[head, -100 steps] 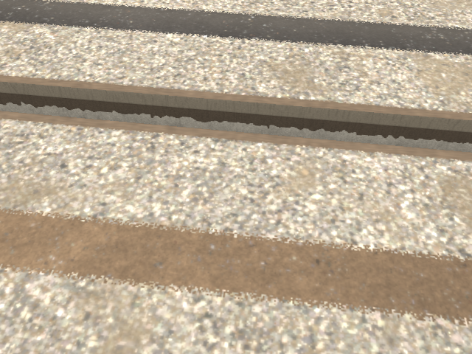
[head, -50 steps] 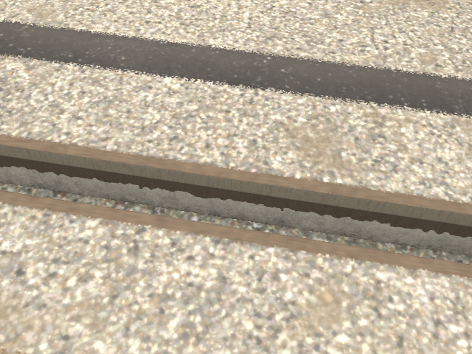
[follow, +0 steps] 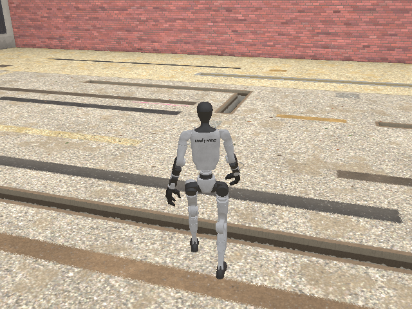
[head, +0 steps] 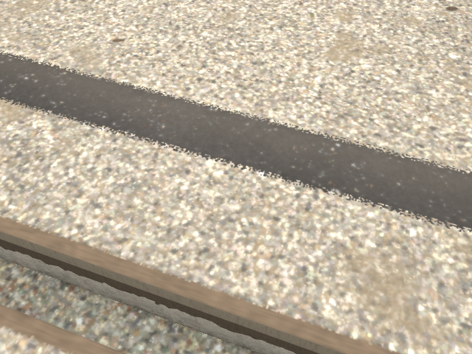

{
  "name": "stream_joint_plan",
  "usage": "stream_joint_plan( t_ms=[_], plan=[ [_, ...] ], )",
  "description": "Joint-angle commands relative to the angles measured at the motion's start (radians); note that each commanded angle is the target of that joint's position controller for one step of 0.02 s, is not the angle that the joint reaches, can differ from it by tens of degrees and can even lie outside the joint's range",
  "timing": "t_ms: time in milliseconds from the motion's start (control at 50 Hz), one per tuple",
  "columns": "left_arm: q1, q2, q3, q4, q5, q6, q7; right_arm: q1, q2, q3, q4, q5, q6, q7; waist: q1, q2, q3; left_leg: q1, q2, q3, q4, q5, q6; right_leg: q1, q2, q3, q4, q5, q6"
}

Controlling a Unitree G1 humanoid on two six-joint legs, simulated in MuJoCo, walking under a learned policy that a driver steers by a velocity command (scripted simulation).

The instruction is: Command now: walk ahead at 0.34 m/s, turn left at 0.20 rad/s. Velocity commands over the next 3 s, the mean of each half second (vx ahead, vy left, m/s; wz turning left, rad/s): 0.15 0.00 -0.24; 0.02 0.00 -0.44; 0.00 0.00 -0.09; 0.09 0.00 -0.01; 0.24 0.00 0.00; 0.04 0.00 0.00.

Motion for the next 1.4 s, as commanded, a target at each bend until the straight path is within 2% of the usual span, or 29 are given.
stream_joint_plan(
  t_ms=[20, 40, 60, 80, 100, 140, 200, 280, 400, 460, 500, 560, 580, 600, 620, 640, 660, 700, 820, 1000, 1100, 1140, 1160, 1180, 1200, 1220, 1320, 1380, 1400],
  plan=[
    [0.145, 0.019, -0.033, -0.050, 0.023, -0.012, -0.009, 0.328, -0.292, -0.082, 0.000, -0.017, -0.009, -0.016, -0.110, 0.184, -0.379, 0.904, 0.325, -0.527, -0.005, 0.305, 0.300, -0.588, 0.019, 0.039, 0.849, 0.248, 0.008],
    [0.144, 0.056, -0.026, -0.007, -0.004, -0.038, -0.024, 0.385, -0.214, -0.058, 0.011, -0.006, -0.003, -0.024, -0.141, 0.164, -0.494, 0.950, 0.401, -0.687, -0.102, 0.428, 0.335, -0.679, 0.079, 0.233, 1.017, -0.183, 0.001],
    [0.032, 0.131, 0.000, -0.035, -0.045, -0.048, -0.028, 0.307, -0.180, -0.043, -0.006, -0.016, 0.002, -0.029, -0.150, 0.098, -0.373, 0.813, 0.353, -0.467, -0.095, 0.527, 0.264, -0.717, 0.014, 0.279, 1.036, -0.140, -0.015],
    [-0.024, 0.125, -0.002, -0.048, -0.049, -0.044, -0.018, 0.202, -0.142, -0.030, -0.024, -0.019, 0.000, -0.031, -0.114, 0.040, -0.261, 0.648, 0.320, -0.328, -0.105, 0.600, 0.218, -0.707, -0.031, 0.269, 0.977, -0.094, -0.017],
    [-0.044, 0.109, 0.002, -0.041, -0.032, -0.028, -0.002, 0.133, -0.110, -0.020, -0.027, -0.022, -0.002, -0.027, -0.079, -0.003, -0.183, 0.496, 0.283, -0.237, -0.148, 0.590, 0.185, -0.668, -0.060, 0.258, 0.901, -0.060, -0.006],
    [0.020, 0.081, 0.008, -0.015, -0.027, 0.020, 0.015, 0.049, -0.065, -0.005, -0.030, -0.046, -0.006, -0.024, -0.010, 0.035, -0.152, 0.298, 0.242, -0.133, -0.213, 0.533, 0.160, -0.494, -0.093, 0.269, 0.790, -0.003, 0.003],
    [0.023, 0.060, 0.010, -0.029, -0.010, 0.051, 0.036, -0.012, -0.113, -0.014, -0.037, -0.052, -0.014, -0.037, 0.027, 0.057, -0.135, 0.226, 0.245, -0.055, -0.264, 0.501, 0.179, -0.472, -0.080, 0.237, 0.680, 0.084, 0.014],
    [-0.073, 0.087, 0.017, -0.112, 0.010, 0.071, 0.027, -0.009, -0.154, -0.024, -0.020, -0.052, 0.024, -0.083, 0.013, 0.069, -0.179, 0.319, 0.262, 0.015, -0.271, 0.493, 0.176, -0.486, -0.091, 0.205, 0.653, 0.237, 0.021],
    [-0.180, 0.092, 0.022, -0.212, -0.007, 0.104, 0.029, -0.006, -0.169, -0.035, -0.010, -0.034, 0.099, -0.111, -0.028, 0.059, -0.082, 0.422, 0.308, 0.020, -0.273, 0.265, 0.186, -0.580, -0.086, 0.161, 0.622, 0.114, 0.032],
    [-0.234, 0.091, 0.022, -0.259, -0.019, 0.110, 0.012, -0.003, -0.179, -0.039, -0.012, -0.023, 0.124, -0.120, -0.047, 0.088, -0.042, 0.509, 0.345, -0.005, -0.252, 0.253, 0.161, -0.603, -0.065, 0.139, 0.440, 0.037, 0.015],
    [-0.221, 0.089, 0.022, -0.271, -0.020, 0.102, -0.007, 0.001, -0.212, -0.049, -0.011, -0.018, 0.140, -0.127, -0.042, 0.109, -0.074, 0.545, 0.354, 0.001, -0.218, 0.285, 0.142, -0.540, -0.051, 0.114, 0.329, 0.064, -0.004],
    [-0.087, 0.121, 0.040, -0.234, -0.011, 0.094, -0.027, -0.001, -0.211, -0.054, 0.004, 0.010, 0.154, -0.129, 0.023, 0.087, -0.115, 0.466, 0.284, 0.084, -0.050, 0.228, 0.028, -0.298, -0.014, 0.102, -0.007, 0.377, -0.088],
    [-0.043, 0.212, 0.069, -0.233, -0.009, 0.090, -0.017, -0.004, -0.170, -0.047, -0.005, -0.006, 0.149, -0.122, 0.020, -0.082, -0.131, 0.245, 0.193, 0.151, 0.176, -0.027, -0.070, -0.109, -0.157, 0.332, -0.058, 0.686, -0.166],
    [-0.009, 0.313, 0.086, -0.236, 0.000, 0.086, -0.008, -0.104, -0.109, -0.029, -0.068, -0.055, 0.133, -0.112, 0.012, -0.282, -0.121, -0.128, 0.022, 0.137, 0.452, -0.634, -0.158, 0.088, -0.369, 0.637, 0.017, 1.222, -0.323],
    [0.007, 0.302, 0.078, -0.259, 0.040, 0.063, -0.016, -0.181, -0.119, -0.032, -0.098, -0.048, 0.111, -0.107, 0.053, -0.159, -0.208, -0.216, -0.025, -0.044, 0.638, -0.683, -0.167, 0.079, -0.394, 0.672, 0.010, 1.180, -0.430],
    [-0.066, 0.291, 0.077, -0.281, 0.041, 0.045, -0.019, -0.180, -0.158, -0.041, -0.091, -0.019, 0.101, -0.105, 0.017, -0.085, -0.184, -0.247, -0.003, -0.085, 0.693, -0.589, -0.158, 0.053, -0.344, 0.580, -0.007, 1.109, -0.393],
    [-0.149, 0.265, 0.072, -0.305, 0.019, 0.038, -0.014, -0.156, -0.179, -0.049, -0.074, -0.016, 0.097, -0.107, -0.018, -0.039, -0.146, -0.249, 0.018, -0.094, 0.682, -0.489, -0.154, 0.013, -0.292, 0.503, -0.005, 1.033, -0.328],
    [-0.207, 0.212, 0.054, -0.328, -0.020, 0.049, -0.003, -0.105, -0.182, -0.053, -0.048, -0.027, 0.103, -0.120, -0.048, -0.103, -0.134, -0.166, 0.032, -0.106, 0.655, -0.392, -0.161, -0.074, -0.247, 0.451, -0.017, 1.008, -0.268],
    [-0.146, 0.191, 0.043, -0.334, -0.004, 0.064, 0.016, -0.064, -0.145, -0.034, -0.056, -0.023, 0.098, -0.128, -0.038, -0.152, -0.175, -0.105, -0.009, -0.081, 0.639, -0.258, -0.163, -0.069, -0.203, 0.414, -0.015, 1.044, -0.251],
    [-0.215, 0.180, 0.020, -0.353, 0.008, 0.093, 0.015, -0.013, -0.134, -0.012, -0.096, -0.012, 0.096, -0.111, -0.029, -0.161, -0.112, 0.026, 0.024, -0.070, 0.466, -0.299, -0.174, -0.159, -0.198, 0.444, 0.003, 0.969, -0.271],
    [-0.223, 0.166, 0.004, -0.354, 0.002, 0.106, 0.012, 0.009, -0.132, -0.006, -0.106, -0.004, 0.093, -0.090, -0.014, -0.167, -0.088, 0.169, -0.001, -0.038, 0.157, -0.358, -0.144, -0.197, -0.208, 0.511, 0.004, 0.851, -0.282],
    [-0.234, 0.149, -0.006, -0.348, -0.012, 0.110, 0.015, 0.066, -0.111, 0.003, -0.084, -0.008, 0.080, -0.080, -0.051, -0.154, -0.098, 0.290, -0.006, -0.028, -0.101, -0.185, -0.110, -0.213, -0.180, 0.511, 0.026, 0.797, -0.247],
    [-0.213, 0.145, -0.010, -0.341, -0.019, 0.106, 0.014, 0.106, -0.122, 0.004, -0.068, -0.018, 0.075, -0.077, -0.059, -0.139, -0.110, 0.402, 0.024, -0.053, -0.207, -0.023, -0.084, -0.261, -0.155, 0.503, 0.029, 0.724, -0.208],
    [-0.190, 0.125, -0.017, -0.343, -0.008, 0.095, 0.011, 0.145, -0.181, -0.004, -0.062, -0.036, 0.073, -0.080, -0.041, -0.034, -0.151, 0.538, 0.136, -0.150, -0.196, 0.251, -0.037, -0.338, -0.093, 0.441, 0.110, 0.571, -0.148],
    [-0.136, 0.101, -0.020, -0.336, 0.015, 0.082, 0.005, 0.117, -0.183, 0.004, -0.064, -0.039, 0.076, -0.082, 0.012, 0.111, -0.164, 0.617, 0.231, -0.219, -0.135, 0.567, 0.053, -0.438, 0.000, 0.381, 0.145, 0.207, -0.099],
    [-0.148, 0.096, -0.023, -0.336, 0.031, 0.073, 0.002, 0.077, -0.120, 0.023, -0.066, -0.030, 0.074, -0.078, 0.000, 0.141, -0.157, 0.516, 0.291, -0.265, -0.172, 0.475, 0.146, -0.406, 0.011, 0.353, 0.117, 0.092, -0.045],
    [-0.221, 0.126, -0.009, -0.330, 0.018, 0.095, 0.006, 0.053, -0.153, 0.026, -0.035, -0.016, 0.060, -0.076, -0.033, 0.057, -0.073, 0.431, 0.126, -0.147, -0.229, 0.079, 0.013, -0.287, -0.029, 0.347, -0.033, 0.399, -0.046],
    [-0.196, 0.121, -0.007, -0.299, 0.013, 0.092, 0.008, 0.080, -0.141, 0.034, -0.009, -0.013, 0.063, -0.083, -0.045, 0.032, -0.068, 0.451, 0.105, -0.129, -0.242, 0.056, 0.007, -0.268, -0.033, 0.347, -0.064, 0.434, -0.048],
    [-0.188, 0.111, -0.006, -0.281, 0.021, 0.091, 0.010, 0.086, -0.129, 0.037, 0.005, -0.025, 0.064, -0.084, -0.047, 0.017, -0.066, 0.459, 0.100, -0.124, -0.246, 0.014, 0.006, -0.270, -0.033, 0.342, -0.073, 0.411, -0.045]
  ],
)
